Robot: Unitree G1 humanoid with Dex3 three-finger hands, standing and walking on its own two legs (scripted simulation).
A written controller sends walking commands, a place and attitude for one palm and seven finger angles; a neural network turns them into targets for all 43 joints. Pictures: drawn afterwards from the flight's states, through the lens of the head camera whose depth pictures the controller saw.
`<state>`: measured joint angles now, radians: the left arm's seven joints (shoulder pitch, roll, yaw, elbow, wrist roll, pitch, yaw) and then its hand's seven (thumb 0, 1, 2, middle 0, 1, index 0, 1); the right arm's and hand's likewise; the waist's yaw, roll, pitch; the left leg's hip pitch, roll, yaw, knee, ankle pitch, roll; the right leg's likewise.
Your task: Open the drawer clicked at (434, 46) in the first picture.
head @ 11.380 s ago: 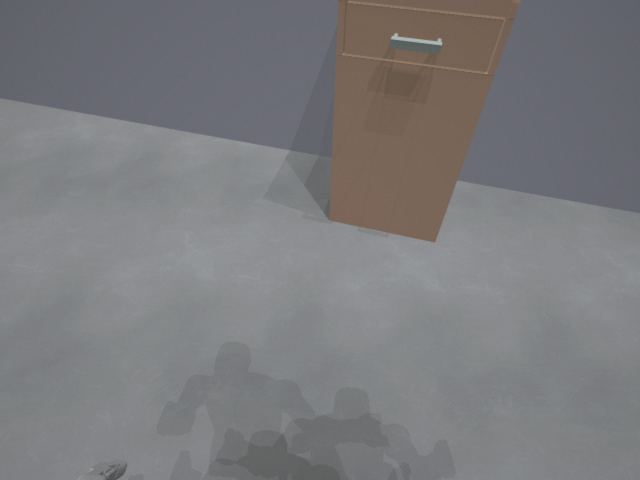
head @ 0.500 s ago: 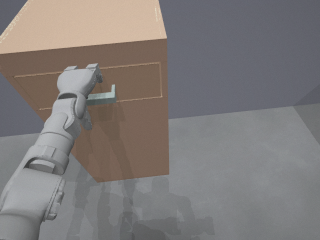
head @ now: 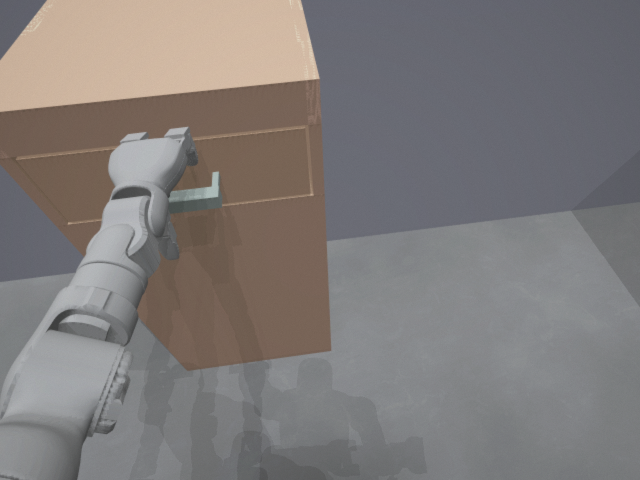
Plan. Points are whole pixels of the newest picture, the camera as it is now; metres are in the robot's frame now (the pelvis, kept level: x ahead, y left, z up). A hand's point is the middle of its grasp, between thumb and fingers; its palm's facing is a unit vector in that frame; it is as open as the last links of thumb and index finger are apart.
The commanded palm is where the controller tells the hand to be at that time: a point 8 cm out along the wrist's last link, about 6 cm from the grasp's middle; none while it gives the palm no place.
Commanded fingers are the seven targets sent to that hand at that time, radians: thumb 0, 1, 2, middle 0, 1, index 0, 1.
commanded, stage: move the hooked fingers above the handle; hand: left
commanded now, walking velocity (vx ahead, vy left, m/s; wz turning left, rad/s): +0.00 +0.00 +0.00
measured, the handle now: (176, 192) +0.53 +0.22 +0.05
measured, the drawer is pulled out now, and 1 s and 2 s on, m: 0.00 0.00 0.00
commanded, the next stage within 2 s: lower the fingers behind the handle in 0.26 s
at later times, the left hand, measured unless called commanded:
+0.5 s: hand (163, 193) +0.48 +0.21 +0.09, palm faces -0.03 -0.03 -1.00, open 13.8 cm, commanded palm +0.46 +0.21 +0.15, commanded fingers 0.00 -0.50 0.30 -0.30 -1.20 -0.30 -1.20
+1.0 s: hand (176, 212) +0.47 +0.20 +0.06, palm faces -0.05 -0.01 -1.00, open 13.8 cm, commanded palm +0.46 +0.21 +0.12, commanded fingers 0.00 -0.50 0.30 -0.30 -1.20 -0.30 -1.20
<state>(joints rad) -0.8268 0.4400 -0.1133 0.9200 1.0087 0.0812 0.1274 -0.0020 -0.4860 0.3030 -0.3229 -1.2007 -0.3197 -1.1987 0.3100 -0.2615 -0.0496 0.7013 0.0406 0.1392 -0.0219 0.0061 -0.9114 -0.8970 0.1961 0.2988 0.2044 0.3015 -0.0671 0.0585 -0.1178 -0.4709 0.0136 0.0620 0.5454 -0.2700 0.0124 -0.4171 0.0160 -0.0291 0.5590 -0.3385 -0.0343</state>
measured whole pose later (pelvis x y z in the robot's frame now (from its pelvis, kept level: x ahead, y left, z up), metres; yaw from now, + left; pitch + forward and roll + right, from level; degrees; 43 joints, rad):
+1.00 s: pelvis +0.00 +0.01 -0.01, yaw +0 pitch +14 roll +0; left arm -0.86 0.41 -0.10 1.04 1.04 0.08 0.23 0.00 -0.49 0.30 -0.32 -1.20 -0.32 -1.20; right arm 0.31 -0.25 -0.05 0.70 0.02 0.13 -0.01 0.00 -0.91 -0.90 0.20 0.30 0.21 0.30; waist -0.09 0.05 -0.13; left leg -0.57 0.02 0.06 0.62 -0.29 0.02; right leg -0.51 0.02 -0.03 0.62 -0.36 -0.03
